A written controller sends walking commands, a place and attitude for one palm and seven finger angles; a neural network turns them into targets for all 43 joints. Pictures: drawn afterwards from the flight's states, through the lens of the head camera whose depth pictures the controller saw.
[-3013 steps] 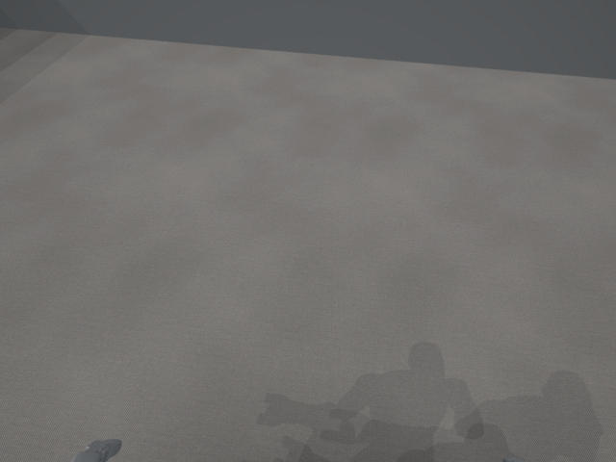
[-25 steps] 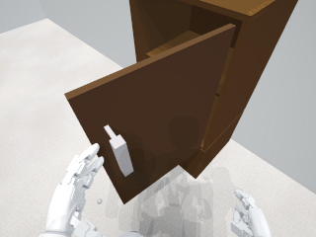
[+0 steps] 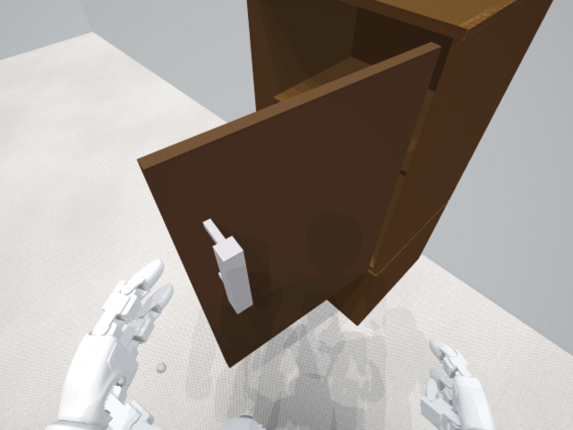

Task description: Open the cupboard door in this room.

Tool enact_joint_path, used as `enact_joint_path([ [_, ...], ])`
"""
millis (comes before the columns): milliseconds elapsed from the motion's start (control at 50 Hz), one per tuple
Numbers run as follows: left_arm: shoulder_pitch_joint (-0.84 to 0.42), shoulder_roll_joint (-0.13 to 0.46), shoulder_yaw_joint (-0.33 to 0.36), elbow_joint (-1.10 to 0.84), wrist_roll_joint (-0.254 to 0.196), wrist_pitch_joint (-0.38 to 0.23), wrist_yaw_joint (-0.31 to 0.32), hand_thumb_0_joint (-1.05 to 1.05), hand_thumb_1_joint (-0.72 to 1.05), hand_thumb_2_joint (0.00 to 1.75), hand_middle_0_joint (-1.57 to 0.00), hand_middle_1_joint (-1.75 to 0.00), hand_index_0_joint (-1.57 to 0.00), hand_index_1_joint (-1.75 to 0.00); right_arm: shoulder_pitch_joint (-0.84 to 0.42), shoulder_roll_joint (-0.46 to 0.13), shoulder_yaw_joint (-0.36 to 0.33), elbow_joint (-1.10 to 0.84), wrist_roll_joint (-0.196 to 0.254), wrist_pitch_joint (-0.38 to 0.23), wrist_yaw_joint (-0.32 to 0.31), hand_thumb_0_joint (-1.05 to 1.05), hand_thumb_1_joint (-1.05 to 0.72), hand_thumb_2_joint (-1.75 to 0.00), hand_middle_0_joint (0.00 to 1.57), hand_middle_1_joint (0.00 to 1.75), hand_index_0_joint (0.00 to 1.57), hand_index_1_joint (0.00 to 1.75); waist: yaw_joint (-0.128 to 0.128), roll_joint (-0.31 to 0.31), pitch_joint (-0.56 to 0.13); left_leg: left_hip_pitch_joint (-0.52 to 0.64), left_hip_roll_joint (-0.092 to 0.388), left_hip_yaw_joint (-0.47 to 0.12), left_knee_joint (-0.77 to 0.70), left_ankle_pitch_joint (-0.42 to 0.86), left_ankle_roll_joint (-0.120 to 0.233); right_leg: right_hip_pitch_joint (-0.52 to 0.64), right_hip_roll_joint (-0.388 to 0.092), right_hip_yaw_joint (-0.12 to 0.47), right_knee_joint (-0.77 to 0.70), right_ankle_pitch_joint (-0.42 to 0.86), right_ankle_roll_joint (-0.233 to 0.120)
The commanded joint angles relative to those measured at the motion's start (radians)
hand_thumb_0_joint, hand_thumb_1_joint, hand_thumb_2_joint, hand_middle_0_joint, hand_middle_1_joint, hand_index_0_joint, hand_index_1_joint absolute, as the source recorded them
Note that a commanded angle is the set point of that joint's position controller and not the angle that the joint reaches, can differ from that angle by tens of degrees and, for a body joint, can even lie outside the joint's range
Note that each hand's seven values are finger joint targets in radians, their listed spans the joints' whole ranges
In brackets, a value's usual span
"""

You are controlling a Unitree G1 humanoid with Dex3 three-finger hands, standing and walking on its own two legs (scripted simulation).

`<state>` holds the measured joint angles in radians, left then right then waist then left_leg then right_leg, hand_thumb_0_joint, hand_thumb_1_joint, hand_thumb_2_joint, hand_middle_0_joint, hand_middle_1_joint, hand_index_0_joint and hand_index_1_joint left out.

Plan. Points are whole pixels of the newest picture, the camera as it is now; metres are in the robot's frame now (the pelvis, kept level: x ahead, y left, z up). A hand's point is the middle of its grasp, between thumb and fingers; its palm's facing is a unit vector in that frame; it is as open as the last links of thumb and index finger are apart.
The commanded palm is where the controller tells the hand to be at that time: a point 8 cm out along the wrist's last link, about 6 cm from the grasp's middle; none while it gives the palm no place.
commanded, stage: draw the hand back to the body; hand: left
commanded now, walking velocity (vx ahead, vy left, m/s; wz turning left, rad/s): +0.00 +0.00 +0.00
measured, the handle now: (226, 266) +0.30 +0.11 +0.09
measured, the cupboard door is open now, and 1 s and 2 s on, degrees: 81 81 81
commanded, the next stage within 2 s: step back with the hand held close in 1.48 s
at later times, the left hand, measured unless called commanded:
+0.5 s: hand (86, 340) +0.18 +0.21 +0.14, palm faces +0.15 -0.96 -0.25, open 15.7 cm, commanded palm +0.14 +0.26 +0.17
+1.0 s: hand (25, 271) +0.22 +0.26 +0.20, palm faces +0.38 -0.83 -0.41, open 10.3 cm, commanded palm +0.17 +0.31 +0.22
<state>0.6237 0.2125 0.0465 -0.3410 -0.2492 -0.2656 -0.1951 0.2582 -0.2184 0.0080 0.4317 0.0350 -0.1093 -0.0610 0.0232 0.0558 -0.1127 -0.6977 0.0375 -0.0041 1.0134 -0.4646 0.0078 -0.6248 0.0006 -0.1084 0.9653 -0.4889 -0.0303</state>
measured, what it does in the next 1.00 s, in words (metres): rises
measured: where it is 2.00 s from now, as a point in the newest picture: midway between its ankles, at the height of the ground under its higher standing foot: outside the picture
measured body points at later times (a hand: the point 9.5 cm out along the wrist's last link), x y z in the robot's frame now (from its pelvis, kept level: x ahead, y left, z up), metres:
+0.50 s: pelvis +0.01 +0.01 +0.03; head +0.00 +0.01 +0.48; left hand +0.17 +0.27 +0.16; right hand +0.21 -0.20 -0.03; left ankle +0.03 +0.11 -0.68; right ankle +0.00 -0.10 -0.68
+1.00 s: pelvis +0.03 +0.02 +0.06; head +0.02 +0.00 +0.51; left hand +0.19 +0.30 +0.23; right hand +0.22 -0.20 -0.02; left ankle +0.03 +0.11 -0.68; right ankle +0.00 -0.10 -0.68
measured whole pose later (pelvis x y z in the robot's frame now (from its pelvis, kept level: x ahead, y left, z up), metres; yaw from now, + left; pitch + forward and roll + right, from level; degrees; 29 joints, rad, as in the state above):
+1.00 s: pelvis +0.03 +0.02 +0.06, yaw -2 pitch -3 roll -1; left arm 0.53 0.34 0.28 -0.44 -0.06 -0.04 0.13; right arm 0.20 -0.22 0.03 0.60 0.00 -0.10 -0.08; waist 0.07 0.06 0.01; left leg -0.14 0.00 0.06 0.46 -0.27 0.03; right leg -0.09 -0.01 -0.05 0.42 -0.27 0.00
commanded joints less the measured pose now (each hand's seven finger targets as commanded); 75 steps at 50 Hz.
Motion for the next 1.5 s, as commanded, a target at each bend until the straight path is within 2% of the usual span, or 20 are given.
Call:
enact_joint_path([
  [0,-0.007,0.113,0.115,-0.273,-0.012,-0.043,0.035,0.00,-0.50,0.30,-0.15,-0.30,-0.15,-0.30,-0.076,-0.099,-0.034,-0.181,0.011,-0.058,-0.011,0.00,-0.90,-0.90,0.20,0.30,0.20,0.30,0.003,0.003,-0.110,0.139,-0.039,-0.029,-0.191,0.154,0.016,0.075,0.025,0.055,-0.191,0.161,0.009],
  [40,0.013,0.089,0.105,-0.259,-0.022,-0.020,0.033,0.00,-0.50,0.30,-0.15,-0.30,-0.15,-0.30,-0.082,-0.099,-0.030,-0.177,0.012,-0.060,-0.012,0.00,-0.90,-0.90,0.20,0.30,0.20,0.30,0.000,-0.027,-0.101,0.146,-0.037,-0.031,-0.202,0.160,0.017,0.090,0.027,0.050,-0.205,0.174,0.013],
  [80,0.024,0.095,0.110,-0.269,-0.030,-0.001,0.021,0.00,-0.50,0.30,-0.15,-0.30,-0.15,-0.30,-0.084,-0.102,-0.027,-0.174,0.015,-0.065,-0.011,0.00,-0.90,-0.90,0.20,0.30,0.20,0.30,0.003,-0.004,-0.096,0.161,-0.037,-0.033,-0.219,0.169,0.016,0.102,0.027,0.045,-0.213,0.191,0.012],
  [160,0.009,0.106,0.115,-0.291,-0.036,0.035,0.001,0.00,-0.50,0.30,-0.15,-0.30,-0.15,-0.30,-0.089,-0.109,-0.022,-0.168,0.017,-0.078,-0.012,0.00,-0.90,-0.90,0.20,0.30,0.20,0.30,-0.001,-0.020,-0.071,0.186,-0.034,-0.038,-0.245,0.177,0.018,0.113,0.029,0.035,-0.234,0.204,0.015],
  [260,0.018,0.147,0.194,-0.306,-0.058,0.051,-0.006,0.00,-0.50,0.30,-0.15,-0.30,-0.15,-0.30,-0.091,-0.109,-0.020,-0.145,0.020,-0.097,-0.013,0.00,-0.90,-0.90,0.20,0.30,0.20,0.30,0.014,-0.024,-0.074,0.222,-0.033,-0.042,-0.272,0.212,0.014,0.154,0.032,0.027,-0.255,0.237,0.011],
  [280,0.009,0.144,0.189,-0.320,-0.060,0.055,-0.014,0.00,-0.50,0.30,-0.15,-0.30,-0.15,-0.30,-0.094,-0.112,-0.019,-0.145,0.022,-0.100,-0.013,0.00,-0.90,-0.90,0.20,0.30,0.20,0.30,0.012,0.002,-0.071,0.233,-0.034,-0.041,-0.278,0.212,0.013,0.151,0.032,0.025,-0.258,0.238,0.012],
  [380,-0.034,0.162,0.219,-0.314,-0.080,0.089,-0.038,0.00,-0.32,0.37,-0.16,-0.30,-0.16,-0.30,-0.104,-0.119,-0.012,-0.125,0.025,-0.120,-0.018,0.00,-0.90,-0.90,0.20,0.30,0.20,0.30,0.011,0.009,-0.045,0.266,-0.033,-0.045,-0.306,0.219,0.013,0.174,0.032,0.022,-0.294,0.250,0.013],
  [400,-0.076,0.335,0.274,-0.409,0.089,0.112,0.125,0.00,-0.29,0.39,-0.16,-0.30,-0.16,-0.30,-0.108,-0.112,-0.016,-0.138,0.009,-0.104,-0.047,0.00,-0.90,-0.90,0.20,0.30,0.20,0.30,0.059,0.019,-0.048,0.272,-0.022,-0.020,-0.350,0.184,0.010,0.217,0.010,0.097,-0.373,0.216,-0.001],
  [420,-0.033,0.275,0.257,-0.376,0.107,0.139,0.201,0.00,-0.26,0.40,-0.16,-0.30,-0.16,-0.30,-0.105,-0.095,-0.010,-0.120,-0.002,-0.101,-0.058,0.00,-0.90,-0.90,0.20,0.30,0.20,0.30,0.038,0.001,0.009,0.283,-0.029,-0.011,-0.361,0.154,0.009,0.210,0.002,0.101,-0.422,0.176,-0.001],
  [460,0.016,0.182,0.172,-0.356,0.153,0.174,0.263,0.00,-0.18,0.43,-0.16,-0.30,-0.16,-0.30,-0.105,-0.091,0.001,-0.103,-0.004,-0.082,-0.055,0.00,-0.90,-0.90,0.20,0.30,0.20,0.30,0.024,0.047,0.046,0.335,-0.021,-0.012,-0.388,0.184,0.011,0.227,-0.003,0.078,-0.428,0.196,0.001],
  [520,-0.010,0.213,0.189,-0.357,0.183,0.183,0.309,0.00,-0.08,0.48,-0.16,-0.30,-0.16,-0.30,-0.121,-0.105,-0.002,-0.086,-0.015,-0.071,-0.057,0.00,-0.90,-0.90,0.20,0.30,0.20,0.30,0.025,-0.019,0.027,0.396,-0.012,-0.015,-0.442,0.223,0.017,0.297,-0.003,0.069,-0.464,0.235,0.006],
  [600,-0.056,0.229,0.209,-0.364,0.202,0.175,0.336,0.00,0.06,0.54,-0.17,-0.30,-0.17,-0.30,-0.136,-0.107,0.002,-0.062,-0.022,-0.074,-0.055,0.00,-0.90,-0.90,0.20,0.30,0.20,0.30,0.026,0.009,0.047,0.460,-0.008,-0.016,-0.515,0.247,0.015,0.355,-0.005,0.066,-0.504,0.252,0.007],
  [720,-0.068,0.265,0.275,-0.344,0.207,0.168,0.346,0.00,0.27,0.63,-0.18,-0.30,-0.18,-0.30,-0.158,-0.113,-0.002,-0.023,-0.029,-0.076,-0.043,0.00,-0.90,-0.90,0.20,0.30,0.20,0.30,0.044,0.011,0.040,0.523,0.000,-0.015,-0.583,0.393,0.007,0.471,-0.006,0.064,-0.538,0.359,0.004],
  [760,-0.080,0.249,0.275,-0.329,0.205,0.169,0.342,0.00,0.34,0.66,-0.18,-0.30,-0.18,-0.30,-0.162,-0.112,-0.005,-0.015,-0.029,-0.069,-0.038,0.00,-0.90,-0.90,0.20,0.30,0.20,0.30,0.039,0.012,0.062,0.546,0.003,-0.005,-0.598,0.414,0.005,0.471,-0.004,0.065,-0.555,0.373,0.008],
  [920,-0.143,0.296,0.361,-0.302,0.197,0.160,0.342,0.00,0.62,0.78,-0.19,-0.30,-0.19,-0.30,-0.176,-0.117,-0.016,0.010,-0.034,-0.050,-0.029,0.00,-0.90,-0.90,0.20,0.30,0.20,0.30,0.050,-0.011,0.057,0.589,0.002,0.008,-0.625,0.471,0.006,0.531,-0.002,0.073,-0.595,0.438,0.007],
  [1080,-0.246,0.327,0.421,-0.302,0.182,0.143,0.341,0.00,0.90,0.90,-0.20,-0.30,-0.20,-0.30,-0.191,-0.116,-0.023,0.028,-0.032,-0.038,-0.025,0.00,-0.90,-0.90,0.20,0.30,0.20,0.30,0.047,0.023,0.050,0.627,-0.003,0.022,-0.635,0.468,0.011,0.541,-0.005,0.084,-0.621,0.458,0.010],
  [1120,-0.208,0.292,0.393,-0.261,0.181,0.146,0.334,0.00,0.90,0.90,-0.20,-0.30,-0.20,-0.30,-0.188,-0.117,-0.024,0.034,-0.034,-0.037,-0.021,0.00,-0.90,-0.90,0.20,0.30,0.20,0.30,0.048,0.021,0.064,0.625,-0.004,0.023,-0.635,0.494,0.011,0.548,-0.006,0.083,-0.622,0.481,0.008],
  [1140,-0.193,0.277,0.379,-0.239,0.178,0.150,0.329,0.00,0.90,0.90,-0.20,-0.30,-0.20,-0.30,-0.191,-0.117,-0.027,0.032,-0.030,-0.032,-0.019,0.00,-0.90,-0.90,0.20,0.30,0.20,0.30,0.044,-0.012,0.080,0.628,0.000,0.027,-0.638,0.487,0.012,0.533,-0.003,0.082,-0.626,0.476,0.014],
  [1320,-0.223,0.332,0.419,-0.293,0.179,0.135,0.331,0.00,0.90,0.90,-0.20,-0.30,-0.20,-0.30,-0.199,-0.114,-0.032,0.033,-0.031,-0.030,-0.021,0.00,-0.90,-0.90,0.20,0.30,0.20,0.30,0.052,0.007,0.045,0.637,-0.012,0.037,-0.630,0.485,0.017,0.562,-0.008,0.097,-0.635,0.511,0.011],
  [1480,-0.226,0.309,0.401,-0.255,0.176,0.132,0.328,0.00,0.90,0.90,-0.20,-0.30,-0.20,-0.30,-0.206,-0.110,-0.034,0.041,-0.031,-0.034,-0.026,0.00,-0.90,-0.90,0.20,0.30,0.20,0.30,0.046,-0.013,0.083,0.644,-0.012,0.046,-0.638,0.426,0.023,0.524,-0.006,0.103,-0.664,0.457,0.019],
])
